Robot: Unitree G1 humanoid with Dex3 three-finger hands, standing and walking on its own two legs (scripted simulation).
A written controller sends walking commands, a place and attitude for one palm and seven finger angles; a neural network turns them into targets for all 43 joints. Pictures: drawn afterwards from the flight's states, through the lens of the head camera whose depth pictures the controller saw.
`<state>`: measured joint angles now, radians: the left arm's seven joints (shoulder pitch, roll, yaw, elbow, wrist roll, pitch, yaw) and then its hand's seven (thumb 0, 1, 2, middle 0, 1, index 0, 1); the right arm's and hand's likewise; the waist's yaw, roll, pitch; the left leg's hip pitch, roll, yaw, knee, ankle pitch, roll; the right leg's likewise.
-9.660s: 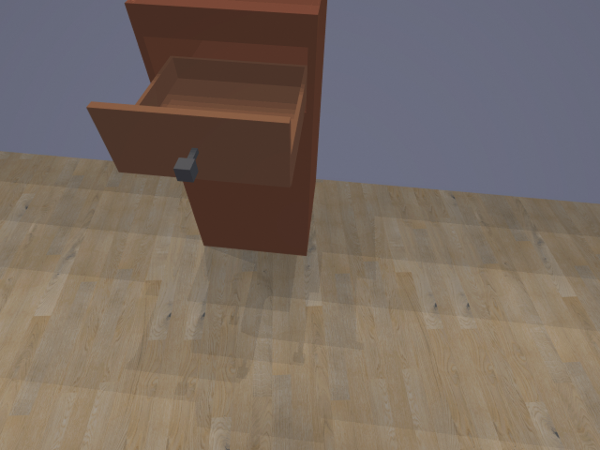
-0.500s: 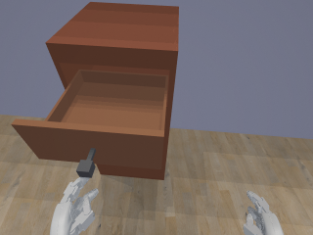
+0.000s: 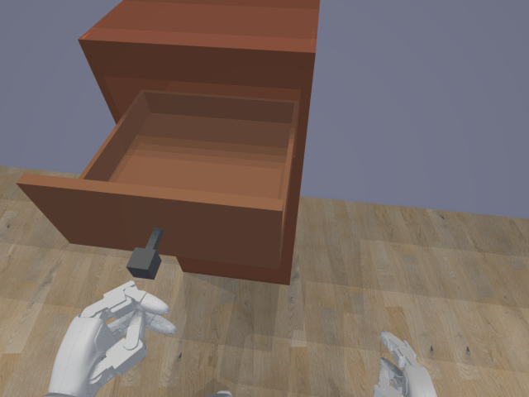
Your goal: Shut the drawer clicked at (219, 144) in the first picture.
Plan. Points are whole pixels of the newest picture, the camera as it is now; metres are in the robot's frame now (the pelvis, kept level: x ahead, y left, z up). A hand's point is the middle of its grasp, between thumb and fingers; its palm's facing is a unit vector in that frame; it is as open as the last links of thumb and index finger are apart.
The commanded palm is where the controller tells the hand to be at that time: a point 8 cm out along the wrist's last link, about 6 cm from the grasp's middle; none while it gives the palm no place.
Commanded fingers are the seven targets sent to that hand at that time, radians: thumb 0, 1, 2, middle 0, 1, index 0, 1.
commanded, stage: raise the hand and make a fist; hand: left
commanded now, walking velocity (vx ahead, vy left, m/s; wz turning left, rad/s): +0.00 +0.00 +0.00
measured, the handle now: (149, 252) +0.31 +0.20 +0.05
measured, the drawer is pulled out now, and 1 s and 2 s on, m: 0.29 0.29 0.29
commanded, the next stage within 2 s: bring the fist close to the handle in 1.08 s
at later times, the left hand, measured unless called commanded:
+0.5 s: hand (106, 355) +0.15 +0.18 +0.12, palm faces -0.03 -1.00 -0.08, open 3.1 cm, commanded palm +0.10 +0.23 +0.13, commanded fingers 0.00 0.90 0.90 -1.40 -1.60 -1.40 -1.60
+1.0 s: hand (92, 359) +0.15 +0.18 +0.14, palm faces -0.04 -0.99 -0.10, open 3.3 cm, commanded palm +0.09 +0.23 +0.15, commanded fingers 0.00 0.90 0.90 -1.40 -1.60 -1.40 -1.60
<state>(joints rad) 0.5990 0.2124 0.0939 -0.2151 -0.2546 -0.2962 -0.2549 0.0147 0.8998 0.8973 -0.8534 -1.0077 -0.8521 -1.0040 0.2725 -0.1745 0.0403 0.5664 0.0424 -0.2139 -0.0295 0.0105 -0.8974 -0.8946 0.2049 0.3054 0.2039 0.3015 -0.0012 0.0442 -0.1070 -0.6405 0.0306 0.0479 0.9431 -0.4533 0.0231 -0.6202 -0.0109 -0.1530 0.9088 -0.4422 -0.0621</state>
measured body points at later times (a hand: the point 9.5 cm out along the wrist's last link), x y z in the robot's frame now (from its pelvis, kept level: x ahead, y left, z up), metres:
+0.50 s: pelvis +0.01 +0.01 +0.02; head +0.00 +0.01 +0.47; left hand +0.15 +0.23 +0.13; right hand +0.23 -0.19 -0.02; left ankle +0.01 +0.10 -0.69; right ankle +0.01 -0.08 -0.69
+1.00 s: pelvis +0.00 +0.01 +0.03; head -0.02 +0.00 +0.48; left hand +0.14 +0.23 +0.15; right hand +0.20 -0.20 -0.01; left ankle +0.01 +0.10 -0.69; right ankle +0.01 -0.08 -0.69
